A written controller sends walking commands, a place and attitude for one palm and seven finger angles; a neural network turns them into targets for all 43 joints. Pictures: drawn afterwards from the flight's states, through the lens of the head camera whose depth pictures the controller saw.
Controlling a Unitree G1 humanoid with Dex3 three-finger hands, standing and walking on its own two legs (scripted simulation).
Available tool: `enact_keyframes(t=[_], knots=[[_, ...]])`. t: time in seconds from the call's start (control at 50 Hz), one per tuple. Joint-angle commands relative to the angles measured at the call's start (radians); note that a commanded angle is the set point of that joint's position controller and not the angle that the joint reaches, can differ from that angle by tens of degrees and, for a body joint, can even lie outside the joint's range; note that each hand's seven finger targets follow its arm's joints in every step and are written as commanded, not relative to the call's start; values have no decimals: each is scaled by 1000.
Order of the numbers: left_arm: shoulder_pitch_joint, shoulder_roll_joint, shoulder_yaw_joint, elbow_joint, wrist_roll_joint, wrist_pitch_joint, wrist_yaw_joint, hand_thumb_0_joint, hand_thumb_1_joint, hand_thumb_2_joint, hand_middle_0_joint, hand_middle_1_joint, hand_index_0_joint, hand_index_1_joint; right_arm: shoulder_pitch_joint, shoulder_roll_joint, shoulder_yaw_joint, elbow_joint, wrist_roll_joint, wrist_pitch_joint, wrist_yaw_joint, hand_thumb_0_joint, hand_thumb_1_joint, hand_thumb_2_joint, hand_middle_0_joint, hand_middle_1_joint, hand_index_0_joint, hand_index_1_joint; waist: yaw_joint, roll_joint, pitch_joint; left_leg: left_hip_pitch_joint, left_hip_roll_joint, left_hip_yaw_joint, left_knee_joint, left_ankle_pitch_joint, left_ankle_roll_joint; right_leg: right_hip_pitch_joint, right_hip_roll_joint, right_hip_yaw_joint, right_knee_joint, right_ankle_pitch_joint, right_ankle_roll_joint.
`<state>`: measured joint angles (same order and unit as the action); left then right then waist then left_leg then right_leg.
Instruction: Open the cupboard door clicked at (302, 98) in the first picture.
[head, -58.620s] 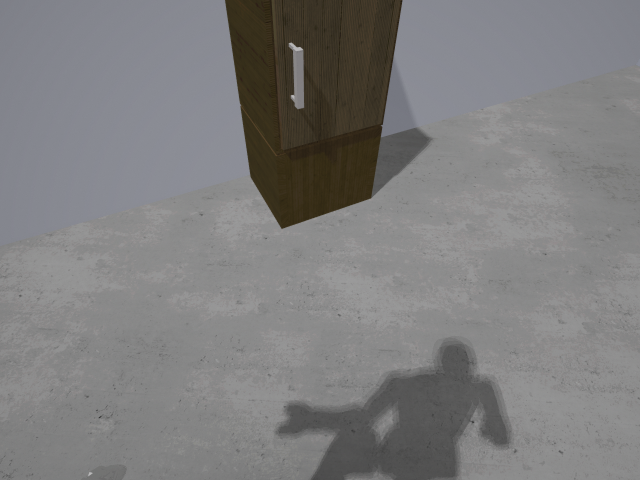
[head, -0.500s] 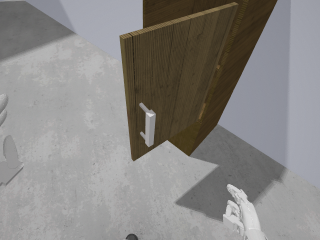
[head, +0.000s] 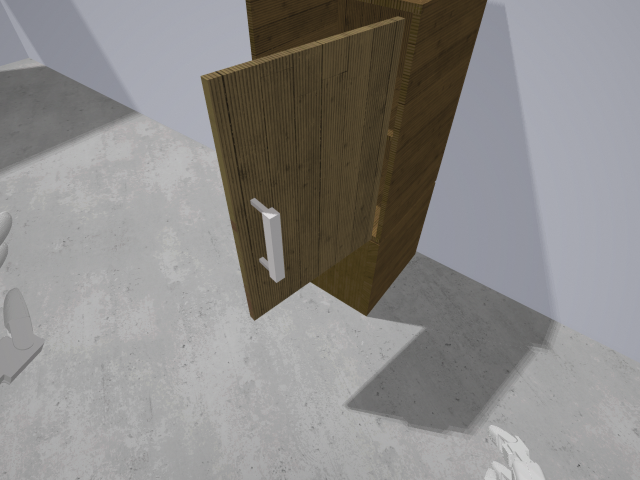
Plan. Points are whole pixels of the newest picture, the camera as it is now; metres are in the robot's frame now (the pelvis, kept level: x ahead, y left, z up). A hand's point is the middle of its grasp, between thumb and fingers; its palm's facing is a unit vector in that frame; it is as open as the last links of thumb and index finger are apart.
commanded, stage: stop stepping back and stand still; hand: left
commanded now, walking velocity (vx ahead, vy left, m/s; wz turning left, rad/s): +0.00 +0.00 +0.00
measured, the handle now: (267, 241) +0.56 +0.11 -0.07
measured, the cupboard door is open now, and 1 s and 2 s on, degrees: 79 79 79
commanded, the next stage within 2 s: let the arm hang, fingers relaxed in 0.34 s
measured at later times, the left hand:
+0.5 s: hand (40, 379) +0.20 +0.28 +0.11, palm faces +0.28 -0.82 -0.50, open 7.4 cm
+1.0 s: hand out of the picture -0.11 +0.19 -0.16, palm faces +0.07 -0.98 -0.19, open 7.3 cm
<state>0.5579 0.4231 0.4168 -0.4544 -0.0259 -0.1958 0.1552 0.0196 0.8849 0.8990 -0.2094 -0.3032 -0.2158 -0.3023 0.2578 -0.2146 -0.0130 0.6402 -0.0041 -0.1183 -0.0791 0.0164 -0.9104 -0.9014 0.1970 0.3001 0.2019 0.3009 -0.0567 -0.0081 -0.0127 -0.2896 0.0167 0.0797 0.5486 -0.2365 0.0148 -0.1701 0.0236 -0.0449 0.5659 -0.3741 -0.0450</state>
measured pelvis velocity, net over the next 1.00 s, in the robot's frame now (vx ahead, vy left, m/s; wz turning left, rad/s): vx -0.02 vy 0.02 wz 0.03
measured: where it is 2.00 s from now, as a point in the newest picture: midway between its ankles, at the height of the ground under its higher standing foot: outside the picture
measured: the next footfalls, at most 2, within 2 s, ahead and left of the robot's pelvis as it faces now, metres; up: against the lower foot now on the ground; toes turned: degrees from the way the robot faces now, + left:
none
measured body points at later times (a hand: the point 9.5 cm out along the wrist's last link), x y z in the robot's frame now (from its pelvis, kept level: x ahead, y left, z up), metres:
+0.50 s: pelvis -0.01 +0.02 +0.01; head +0.00 +0.01 +0.46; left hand +0.18 +0.32 +0.14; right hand +0.16 -0.22 -0.08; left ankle +0.04 +0.11 -0.73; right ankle -0.04 -0.08 -0.73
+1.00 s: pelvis -0.02 +0.02 +0.01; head +0.01 +0.03 +0.46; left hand -0.11 +0.24 -0.15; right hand -0.04 -0.21 -0.15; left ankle +0.04 +0.11 -0.73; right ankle -0.04 -0.08 -0.73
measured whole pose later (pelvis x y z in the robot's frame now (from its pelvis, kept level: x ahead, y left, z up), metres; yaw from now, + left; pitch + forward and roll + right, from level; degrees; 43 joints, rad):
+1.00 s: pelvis -0.02 +0.02 +0.01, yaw +2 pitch -1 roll -1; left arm 0.39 0.17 0.01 1.17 0.00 0.03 0.02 0.01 0.93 0.90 -0.20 -0.30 -0.20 -0.30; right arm 0.30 -0.15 0.01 1.14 -0.02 0.03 -0.04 0.01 -0.91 -0.90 0.20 0.30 0.20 0.30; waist 0.01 0.00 0.08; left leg -0.27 -0.03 0.01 0.43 -0.14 0.04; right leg -0.13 0.01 -0.07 0.41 -0.27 -0.02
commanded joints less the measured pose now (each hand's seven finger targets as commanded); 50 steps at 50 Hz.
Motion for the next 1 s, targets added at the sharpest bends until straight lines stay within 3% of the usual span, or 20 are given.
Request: enact_keyframes(t=[0.0,0.04,0.06,0.1,0.14,0.16,0.22,0.3,0.4,0.42,0.44,0.46,0.5,0.54,0.56,0.62,0.74,0.84,0.86,0.98], knots=[[29,163,148,-181,-15,-72,27,0,900,900,-200,-300,-200,-300,-97,-101,-31,-156,9,-42,9,0,-900,-900,200,300,200,300,36,-29,-20,-33,35,-74,8,-10,0,-43,-172,276,-264,146,-23],[-10,161,133,-158,-17,-65,26,0,900,900,-200,-300,-200,-300,-94,-98,-28,-148,8,-32,12,0,-900,-900,200,300,200,300,32,-75,-6,-20,18,-75,44,-23,-12,-78,-215,300,-292,160,-47],[-39,156,122,-162,-16,-61,25,0,900,900,-200,-300,-200,-300,-104,-105,-30,-149,8,-33,9,0,-900,-900,200,300,200,300,34,-44,-1,11,14,-80,27,-7,-11,-99,-208,296,-286,181,-45],[-88,142,93,-133,-12,-57,22,0,900,900,-200,-300,-200,-300,-106,-104,-24,-143,8,-33,2,0,-900,-900,200,300,200,300,35,-41,1,67,29,-104,-57,42,-2,-104,-154,215,-260,142,-9],[-134,144,77,-145,-6,-54,16,0,900,900,-200,-300,-200,-300,-130,-109,-19,-151,4,-35,-7,0,-900,-900,200,300,200,300,43,44,18,123,67,-142,-130,78,14,-138,-87,156,-234,122,25],[-160,152,78,-164,-4,-54,15,0,900,900,-200,-300,-200,-300,-138,-113,-17,-152,2,-40,-14,0,-900,-900,200,300,200,300,47,81,15,119,85,-168,-172,68,19,-119,-65,128,-218,128,36],[-162,150,76,-200,2,-53,17,0,900,900,-200,-300,-200,-300,-133,-109,-10,-161,1,-50,-18,0,-900,-900,200,300,200,300,55,100,-27,73,109,-207,-244,46,30,-13,-30,76,-173,163,52],[-77,150,98,-220,-3,-49,21,0,900,900,-200,-300,-200,-300,-135,-100,-6,-171,-2,-57,-15,0,-900,-900,200,300,200,300,59,100,-58,40,92,-177,-247,8,20,40,-36,77,-199,185,47],[-11,148,113,-211,-15,-43,22,0,900,900,-200,-300,-200,-300,-126,-102,-13,-174,-1,-47,-9,0,-900,-900,200,300,200,300,54,89,-93,70,68,-138,-178,142,0,38,-52,100,-226,267,38],[-98,-36,-315,580,70,105,-126,0,900,900,-200,-300,-200,-300,-199,-271,-61,89,8,-82,83,0,-900,-900,200,300,200,300,33,58,-19,-10,88,-151,11,344,13,-91,-128,47,-93,405,14],[-106,-39,-292,615,58,171,-147,0,900,900,-200,-300,-200,-300,-106,-226,-68,96,11,-17,83,0,-900,-900,200,300,200,300,41,63,-102,83,94,-130,3,371,4,-105,-134,106,-108,385,1],[-150,-56,-309,641,62,174,-151,0,900,900,-200,-300,-200,-300,-77,-213,-66,104,-1,-3,79,0,-900,-900,200,300,200,300,44,4,-115,85,99,-143,12,395,18,-114,-113,88,-84,340,-6],[-210,-28,-317,741,62,175,-154,0,900,900,-200,-300,-200,-300,-97,-235,-47,108,-9,31,75,0,-900,-900,200,300,200,300,54,-86,-87,15,118,-209,-37,345,58,-75,-90,73,-61,237,-4],[-263,-12,-326,876,61,174,-154,0,900,900,-200,-300,-200,-300,-131,-244,-37,136,-18,49,75,0,-900,-900,200,300,200,300,61,-166,-63,0,106,-221,-60,280,62,-59,-105,96,-89,207,-9],[-292,-9,-335,944,59,178,-153,0,900,900,-200,-300,-200,-300,-137,-233,-32,151,-19,61,76,0,-900,-900,200,300,200,300,59,-148,-38,3,95,-217,-77,257,54,-67,-114,111,-106,189,-18],[-323,-28,-364,1141,51,197,-142,0,900,900,-200,-300,-200,-300,-144,-193,-8,218,-29,97,76,0,-900,-900,200,300,200,300,60,-1,21,-8,80,-218,-155,127,42,-54,-115,122,-149,98,-10],[-264,-88,-381,1415,39,196,-134,0,900,900,-200,-300,-200,-300,-74,-113,8,342,-23,117,57,0,-900,-900,200,300,200,300,58,163,3,44,68,-203,-199,37,28,-4,-120,121,-220,102,-14],[-216,-130,-393,1531,34,195,-132,0,900,900,-200,-300,-200,-300,3,-86,4,412,-17,125,44,0,-900,-900,200,300,200,300,50,123,34,58,74,-206,-214,-16,28,-17,-118,103,-254,82,-17],[-203,-134,-393,1543,34,195,-131,0,900,900,-200,-300,-200,-300,19,-86,2,417,-14,127,42,0,-900,-900,200,300,200,300,50,75,37,65,78,-209,-214,-11,31,-19,-114,93,-257,82,-15],[-148,-180,-403,1592,34,195,-122,0,900,900,-200,-300,-200,-300,75,-44,1,458,-13,126,36,0,-900,-900,200,300,200,300,50,14,67,72,78,-204,-214,27,40,-36,-116,83,-250,96,-10]])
